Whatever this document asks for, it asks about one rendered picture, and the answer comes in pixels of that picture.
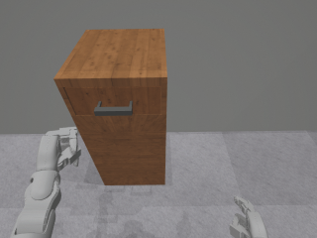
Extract left robot hand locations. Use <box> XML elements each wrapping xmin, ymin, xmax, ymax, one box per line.
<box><xmin>36</xmin><ymin>126</ymin><xmax>81</xmax><ymax>173</ymax></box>

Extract right robot hand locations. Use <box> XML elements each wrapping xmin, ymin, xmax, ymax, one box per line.
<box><xmin>230</xmin><ymin>196</ymin><xmax>268</xmax><ymax>238</ymax></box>

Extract drawer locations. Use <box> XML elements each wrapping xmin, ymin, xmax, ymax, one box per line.
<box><xmin>65</xmin><ymin>85</ymin><xmax>160</xmax><ymax>115</ymax></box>

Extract handle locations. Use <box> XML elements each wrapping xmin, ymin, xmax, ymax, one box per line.
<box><xmin>93</xmin><ymin>100</ymin><xmax>133</xmax><ymax>116</ymax></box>

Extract robot left forearm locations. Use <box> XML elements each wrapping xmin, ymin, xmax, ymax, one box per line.
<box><xmin>9</xmin><ymin>170</ymin><xmax>61</xmax><ymax>238</ymax></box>

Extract cabinet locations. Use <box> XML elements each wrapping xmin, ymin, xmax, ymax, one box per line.
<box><xmin>53</xmin><ymin>29</ymin><xmax>167</xmax><ymax>185</ymax></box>

